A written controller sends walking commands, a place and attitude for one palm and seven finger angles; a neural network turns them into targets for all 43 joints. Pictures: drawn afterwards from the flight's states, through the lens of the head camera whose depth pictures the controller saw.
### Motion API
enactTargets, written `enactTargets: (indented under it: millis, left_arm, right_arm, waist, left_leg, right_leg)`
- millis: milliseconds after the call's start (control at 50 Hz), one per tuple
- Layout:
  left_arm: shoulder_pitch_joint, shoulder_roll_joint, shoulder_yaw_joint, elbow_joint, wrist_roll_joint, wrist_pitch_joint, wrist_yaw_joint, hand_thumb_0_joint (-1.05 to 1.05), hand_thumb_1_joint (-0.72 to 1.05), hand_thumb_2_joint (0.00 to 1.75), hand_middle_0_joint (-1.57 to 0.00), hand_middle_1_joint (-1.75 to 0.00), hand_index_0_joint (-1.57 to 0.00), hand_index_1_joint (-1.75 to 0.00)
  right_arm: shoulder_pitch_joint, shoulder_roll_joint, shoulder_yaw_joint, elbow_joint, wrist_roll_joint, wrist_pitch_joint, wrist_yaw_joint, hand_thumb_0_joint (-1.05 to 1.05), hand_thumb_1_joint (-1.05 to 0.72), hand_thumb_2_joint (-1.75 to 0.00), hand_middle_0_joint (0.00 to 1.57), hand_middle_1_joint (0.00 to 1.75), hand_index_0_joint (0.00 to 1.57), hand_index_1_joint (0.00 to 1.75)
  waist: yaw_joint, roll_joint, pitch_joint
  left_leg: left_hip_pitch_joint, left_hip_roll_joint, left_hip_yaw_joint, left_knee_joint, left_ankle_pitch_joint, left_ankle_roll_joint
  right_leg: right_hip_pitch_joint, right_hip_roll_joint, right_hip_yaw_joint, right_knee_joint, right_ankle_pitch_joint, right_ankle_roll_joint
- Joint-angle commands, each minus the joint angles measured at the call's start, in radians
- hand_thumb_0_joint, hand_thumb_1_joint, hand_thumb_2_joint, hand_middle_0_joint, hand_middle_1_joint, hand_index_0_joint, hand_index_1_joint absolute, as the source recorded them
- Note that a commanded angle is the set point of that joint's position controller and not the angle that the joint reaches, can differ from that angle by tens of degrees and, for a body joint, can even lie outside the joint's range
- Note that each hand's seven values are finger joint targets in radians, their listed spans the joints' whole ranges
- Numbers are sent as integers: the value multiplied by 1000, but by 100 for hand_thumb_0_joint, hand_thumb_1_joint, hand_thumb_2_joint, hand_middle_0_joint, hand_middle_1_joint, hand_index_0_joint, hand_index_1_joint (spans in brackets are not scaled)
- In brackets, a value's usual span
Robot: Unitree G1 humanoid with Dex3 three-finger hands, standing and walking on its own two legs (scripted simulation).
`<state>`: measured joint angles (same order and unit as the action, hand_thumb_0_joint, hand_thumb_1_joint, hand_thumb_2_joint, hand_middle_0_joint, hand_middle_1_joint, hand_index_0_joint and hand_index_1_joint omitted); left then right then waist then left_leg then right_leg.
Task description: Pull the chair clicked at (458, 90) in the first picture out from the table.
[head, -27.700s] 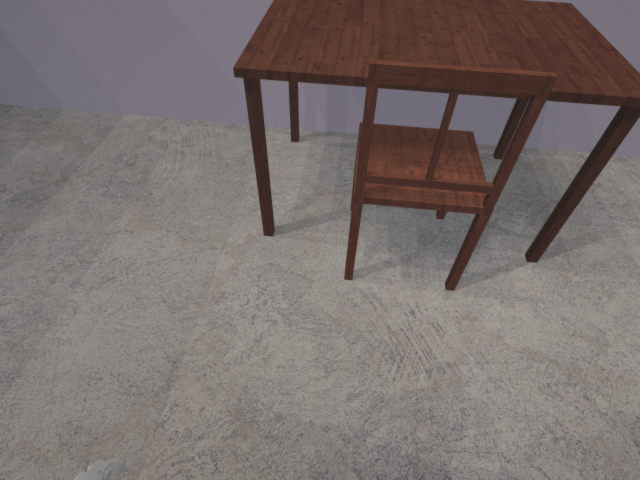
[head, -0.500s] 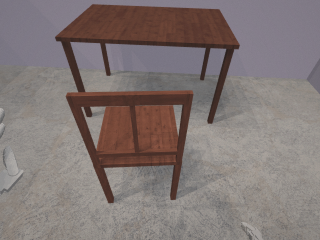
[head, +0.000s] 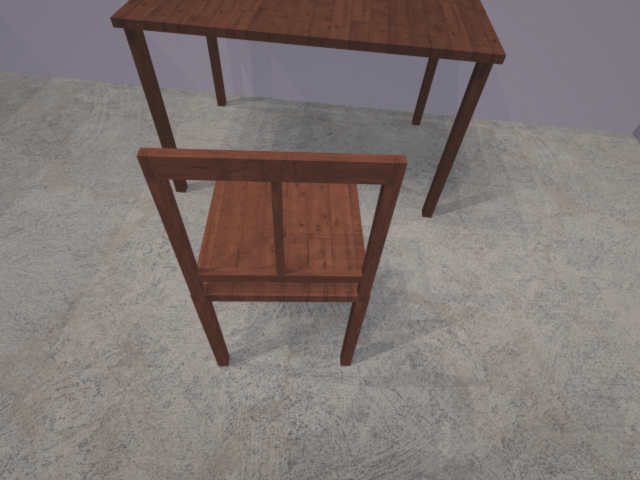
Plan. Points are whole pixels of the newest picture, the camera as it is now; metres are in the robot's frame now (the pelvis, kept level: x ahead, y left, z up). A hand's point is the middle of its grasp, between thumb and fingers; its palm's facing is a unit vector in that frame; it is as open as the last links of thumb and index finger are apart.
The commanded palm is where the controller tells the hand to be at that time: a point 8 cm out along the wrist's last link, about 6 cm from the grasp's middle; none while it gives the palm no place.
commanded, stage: let the arm hang, fingers relaxed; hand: left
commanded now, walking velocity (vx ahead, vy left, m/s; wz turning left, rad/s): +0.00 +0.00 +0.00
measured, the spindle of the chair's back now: (278, 231) +0.56 +0.11 -0.11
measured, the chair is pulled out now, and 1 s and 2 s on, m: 0.56 0.56 0.56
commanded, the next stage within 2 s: look to check the result in 0.66 s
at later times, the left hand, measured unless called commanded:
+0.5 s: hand out of the picture -0.01 +0.15 -0.17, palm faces +0.00 -0.99 -0.15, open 7.3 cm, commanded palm none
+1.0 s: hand out of the picture +0.01 +0.15 -0.17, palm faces +0.00 -0.98 -0.17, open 7.3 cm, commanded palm none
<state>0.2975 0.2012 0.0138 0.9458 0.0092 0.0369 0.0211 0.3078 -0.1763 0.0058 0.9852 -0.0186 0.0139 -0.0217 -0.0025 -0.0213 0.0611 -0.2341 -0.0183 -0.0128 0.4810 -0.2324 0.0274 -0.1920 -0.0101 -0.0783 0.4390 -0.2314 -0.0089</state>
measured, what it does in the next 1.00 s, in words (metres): stands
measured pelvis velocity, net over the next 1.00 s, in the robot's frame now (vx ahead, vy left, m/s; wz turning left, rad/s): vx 0.01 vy -0.01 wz -0.02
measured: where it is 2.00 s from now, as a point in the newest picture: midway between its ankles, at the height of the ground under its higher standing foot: outside the picture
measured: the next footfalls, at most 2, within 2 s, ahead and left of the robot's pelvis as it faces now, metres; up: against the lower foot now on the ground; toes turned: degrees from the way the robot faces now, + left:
none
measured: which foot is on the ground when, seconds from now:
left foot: down 0.00-1.00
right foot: down 0.00-1.00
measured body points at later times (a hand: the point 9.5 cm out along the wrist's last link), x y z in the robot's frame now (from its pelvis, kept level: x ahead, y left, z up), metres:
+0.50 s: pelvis +0.01 +0.00 +0.00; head +0.02 -0.01 +0.45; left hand +0.00 +0.20 -0.16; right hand -0.02 -0.20 -0.16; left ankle +0.02 +0.10 -0.74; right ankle +0.00 -0.11 -0.74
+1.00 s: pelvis +0.01 -0.01 +0.00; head +0.03 -0.02 +0.45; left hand +0.01 +0.20 -0.16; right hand -0.01 -0.21 -0.16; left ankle +0.02 +0.10 -0.74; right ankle +0.00 -0.12 -0.74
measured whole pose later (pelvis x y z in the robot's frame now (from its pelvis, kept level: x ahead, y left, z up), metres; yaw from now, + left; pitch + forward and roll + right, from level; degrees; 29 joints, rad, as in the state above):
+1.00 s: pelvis +0.01 -0.01 +0.00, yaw -1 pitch -1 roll +0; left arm 0.32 0.12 -0.01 1.06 0.00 0.01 0.03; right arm 0.33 -0.11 0.02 1.09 -0.01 -0.01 -0.04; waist -0.01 0.01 0.05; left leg -0.19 -0.01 0.01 0.43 -0.23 0.01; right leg -0.18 0.00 -0.06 0.44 -0.25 -0.02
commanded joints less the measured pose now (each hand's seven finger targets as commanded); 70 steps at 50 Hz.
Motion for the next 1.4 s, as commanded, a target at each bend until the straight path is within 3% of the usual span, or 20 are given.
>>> enactTargets:
  millis: [0,60,100,260,380,440,480,560,600,760,820,1060,1120,1200,1260,1380]
  left_arm:
    - [49,68,-5,5,3,-22,5,0,90,90,-20,-30,-20,-30]
    - [66,67,-13,38,1,-26,8,0,90,90,-20,-30,-20,-30]
    - [79,62,-18,57,0,-26,9,0,90,90,-20,-30,-20,-30]
    - [113,37,-23,97,-2,-31,16,0,90,90,-20,-30,-20,-30]
    - [123,16,-21,102,-1,-33,21,0,90,90,-20,-30,-20,-30]
    - [121,7,-20,100,-1,-38,23,0,90,90,-20,-30,-20,-30]
    - [117,1,-20,104,-1,-36,22,0,90,90,-20,-30,-20,-30]
    - [117,0,-17,101,-1,-37,21,0,90,90,-20,-30,-20,-30]
    - [116,-1,-17,98,-1,-35,21,0,90,90,-20,-30,-20,-30]
    - [110,0,-15,92,-3,-39,21,0,90,90,-20,-30,-20,-30]
    - [105,1,-15,90,-2,-37,21,0,90,90,-20,-30,-20,-30]
    - [106,4,-15,91,-4,-41,21,0,90,90,-20,-30,-20,-30]
    - [105,5,-15,92,-4,-39,22,0,90,90,-20,-30,-20,-30]
    - [106,7,-15,93,-3,-40,21,0,90,90,-20,-30,-20,-30]
    - [104,7,-14,91,-4,-42,21,0,90,90,-20,-30,-20,-30]
    - [109,4,-16,93,-4,-43,22,0,90,90,-20,-30,-20,-30]
  right_arm:
    - [54,-98,-23,-25,3,-20,-4,0,-90,-90,20,30,20,30]
    - [88,-90,-19,3,6,-23,-5,0,-90,-90,20,30,20,30]
    - [94,-81,-16,18,6,-21,-6,0,-90,-90,20,30,20,30]
    - [128,-50,-8,63,9,-30,-12,0,-90,-90,20,30,20,30]
    - [122,-23,-6,76,11,-29,-14,0,-90,-90,20,30,20,30]
    - [120,-17,-6,80,10,-32,-15,0,-90,-90,20,30,20,30]
    - [120,-7,-6,87,10,-30,-17,0,-90,-90,20,30,20,30]
    - [124,-9,-6,84,9,-34,-18,0,-90,-90,20,30,20,30]
    - [117,-9,-7,81,9,-31,-18,0,-90,-90,20,30,20,30]
    - [118,-16,-7,81,9,-37,-20,0,-90,-90,20,30,20,30]
    - [114,-17,-7,80,9,-34,-20,0,-90,-90,20,30,20,30]
    - [110,-14,-6,90,10,-33,-20,0,-90,-90,20,30,20,30]
    - [107,-13,-5,89,10,-32,-19,0,-90,-90,20,30,20,30]
    - [107,-12,-7,88,11,-30,-18,0,-90,-90,20,30,20,30]
    - [112,-13,-7,90,11,-32,-18,0,-90,-90,20,30,20,30]
    - [104,-8,-7,92,13,-30,-20,0,-90,-90,20,30,20,30]
  waist:
    - [3,37,6]
    - [-1,8,-14]
    - [0,15,23]
    - [1,11,4]
    - [2,18,52]
    - [-2,14,27]
    - [0,26,58]
    - [-1,19,29]
    - [-1,35,59]
    - [-1,20,1]
    - [-2,23,31]
    - [-1,15,17]
    - [1,43,39]
    - [0,10,37]
    - [-1,9,15]
    - [1,24,35]
  left_leg:
    - [-48,106,-121,-152,-42,34]
    - [-26,103,-109,-140,-13,32]
    - [-31,101,-100,-141,-24,33]
    - [-4,101,-89,-130,47,34]
    - [-15,99,-77,-126,47,32]
    - [7,98,-73,-115,91,28]
    - [-7,100,-73,-122,77,30]
    - [4,99,-75,-116,102,29]
    - [-3,99,-73,-122,74,28]
    - [34,106,-72,-117,137,28]
    - [19,105,-75,-126,112,28]
    - [35,102,-69,-116,132,24]
    - [24,105,-69,-124,115,26]
    - [25,102,-68,-119,101,25]
    - [32,101,-68,-116,120,23]
    - [31,102,-67,-116,121,24]
  right_leg:
    - [12,-83,96,-93,-18,-42]
    - [12,-91,105,-94,-13,-45]
    - [-15,-92,110,-103,-30,-47]
    - [-20,-94,112,-82,15,-46]
    - [-48,-92,116,-93,11,-47]
    - [-37,-95,127,-86,49,-48]
    - [-47,-91,119,-94,35,-48]
    - [-24,-96,120,-87,58,-46]
    - [-48,-94,120,-94,35,-48]
    - [-12,-95,120,-84,87,-47]
    - [-27,-93,122,-89,64,-47]
    - [-12,-98,126,-97,85,-50]
    - [-23,-97,123,-99,67,-50]
    - [-22,-99,123,-107,60,-50]
    - [-6,-101,122,-102,76,-50]
    - [-15,-99,122,-110,78,-52]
